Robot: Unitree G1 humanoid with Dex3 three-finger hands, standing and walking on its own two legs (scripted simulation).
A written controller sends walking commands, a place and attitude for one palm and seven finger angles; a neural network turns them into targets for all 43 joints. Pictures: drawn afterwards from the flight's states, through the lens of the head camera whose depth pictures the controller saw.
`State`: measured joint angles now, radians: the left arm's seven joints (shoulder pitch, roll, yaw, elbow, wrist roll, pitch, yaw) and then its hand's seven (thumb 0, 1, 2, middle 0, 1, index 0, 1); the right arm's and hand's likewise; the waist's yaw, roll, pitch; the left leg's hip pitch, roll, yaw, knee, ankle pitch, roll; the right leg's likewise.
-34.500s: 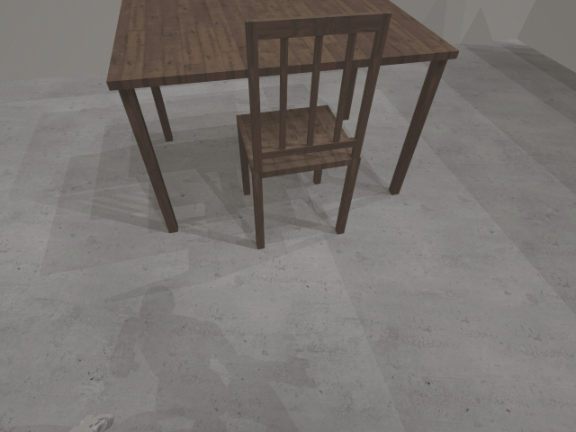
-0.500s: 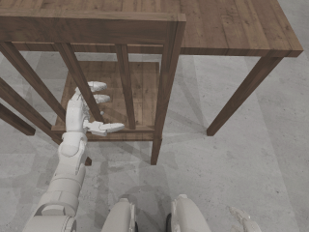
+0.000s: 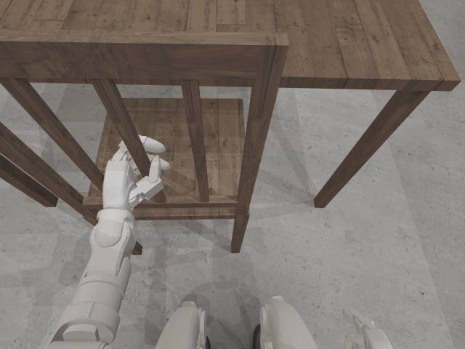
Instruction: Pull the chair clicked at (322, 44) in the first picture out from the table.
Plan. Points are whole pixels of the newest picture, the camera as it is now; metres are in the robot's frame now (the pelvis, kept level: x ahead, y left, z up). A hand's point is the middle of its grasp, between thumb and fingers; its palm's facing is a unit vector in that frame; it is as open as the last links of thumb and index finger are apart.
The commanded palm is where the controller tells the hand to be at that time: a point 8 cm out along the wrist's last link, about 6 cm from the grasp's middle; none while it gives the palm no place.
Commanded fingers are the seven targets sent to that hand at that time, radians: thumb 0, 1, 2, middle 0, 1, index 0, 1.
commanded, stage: hook a spindle and tug to test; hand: left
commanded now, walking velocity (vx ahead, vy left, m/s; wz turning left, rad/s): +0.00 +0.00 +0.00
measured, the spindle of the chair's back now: (140, 158) +0.42 +0.16 +0.04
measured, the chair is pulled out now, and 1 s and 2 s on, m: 0.01 0.05 0.20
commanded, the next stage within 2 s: step backward, pulling the chair out in 0.44 s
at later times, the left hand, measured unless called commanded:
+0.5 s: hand (155, 196) +0.36 +0.13 +0.01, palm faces -0.02 -1.00 -0.02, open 4.9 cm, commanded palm +0.34 +0.18 +0.01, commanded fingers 0.00 0.90 0.90 -0.50 -1.45 -0.50 -1.45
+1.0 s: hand (151, 199) +0.35 +0.13 +0.03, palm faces -0.02 -0.99 -0.12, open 5.0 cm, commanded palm +0.32 +0.18 +0.03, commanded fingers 0.00 0.90 0.90 -0.50 -1.45 -0.50 -1.45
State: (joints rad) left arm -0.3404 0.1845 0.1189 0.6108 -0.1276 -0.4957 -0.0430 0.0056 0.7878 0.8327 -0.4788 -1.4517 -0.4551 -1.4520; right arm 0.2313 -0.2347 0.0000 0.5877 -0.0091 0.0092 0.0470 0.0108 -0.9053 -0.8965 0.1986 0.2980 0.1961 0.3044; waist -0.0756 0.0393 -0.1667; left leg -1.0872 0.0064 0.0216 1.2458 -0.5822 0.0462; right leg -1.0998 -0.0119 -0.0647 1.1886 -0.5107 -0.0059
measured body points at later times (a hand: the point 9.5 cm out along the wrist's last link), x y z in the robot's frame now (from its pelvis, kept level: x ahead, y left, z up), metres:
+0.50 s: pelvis +0.00 +0.00 +0.00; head +0.12 +0.01 +0.43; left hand +0.36 +0.18 +0.02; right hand +0.14 -0.24 -0.11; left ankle +0.00 +0.09 -0.63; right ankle +0.02 -0.12 -0.63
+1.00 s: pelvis +0.00 +0.01 +0.10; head +0.08 +0.02 +0.54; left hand +0.34 +0.18 +0.04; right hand +0.09 -0.26 -0.02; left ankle +0.00 +0.09 -0.63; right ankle +0.02 -0.12 -0.63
